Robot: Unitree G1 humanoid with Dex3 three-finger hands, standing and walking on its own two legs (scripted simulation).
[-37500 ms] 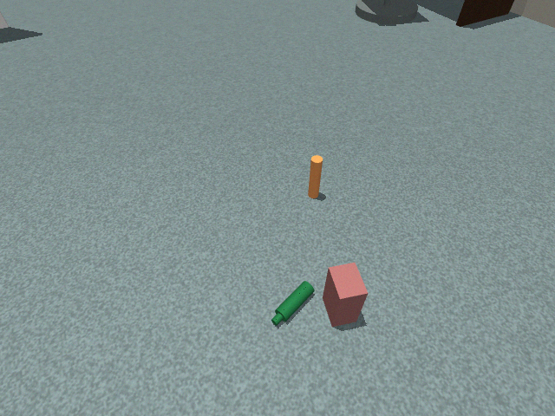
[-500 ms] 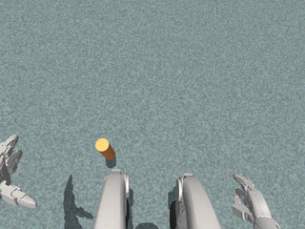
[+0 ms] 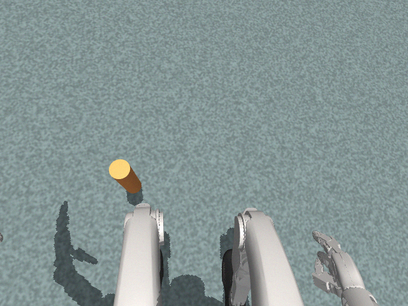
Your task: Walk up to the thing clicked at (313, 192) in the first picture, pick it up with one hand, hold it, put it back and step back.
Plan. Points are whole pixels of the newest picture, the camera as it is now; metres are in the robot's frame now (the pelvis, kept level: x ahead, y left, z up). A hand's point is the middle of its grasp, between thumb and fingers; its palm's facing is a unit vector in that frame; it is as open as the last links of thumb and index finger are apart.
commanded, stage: go down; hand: left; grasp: from the side
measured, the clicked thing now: (127, 178) +0.40 +0.23 -0.36
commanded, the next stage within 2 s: approach in 1.08 s
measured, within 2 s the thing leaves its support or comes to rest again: neither
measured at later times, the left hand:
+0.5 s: hand out of the picture +0.32 +0.40 -0.07, palm faces +0.14 -0.98 -0.12, open 17.6 cm
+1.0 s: hand out of the picture +0.33 +0.41 -0.08, palm faces +0.15 -0.98 -0.11, open 17.7 cm
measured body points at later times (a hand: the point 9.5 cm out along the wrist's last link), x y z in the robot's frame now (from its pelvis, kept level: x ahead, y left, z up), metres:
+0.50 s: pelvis -0.01 +0.00 -0.04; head +0.20 +0.06 +0.35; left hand +0.30 +0.45 -0.06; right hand +0.18 -0.26 -0.15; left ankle +0.07 +0.13 -0.45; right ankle +0.07 -0.13 -0.45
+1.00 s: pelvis -0.01 +0.00 -0.07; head +0.20 +0.06 +0.33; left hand +0.31 +0.46 -0.07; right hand +0.17 -0.27 -0.17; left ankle +0.07 +0.13 -0.45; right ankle +0.07 -0.13 -0.45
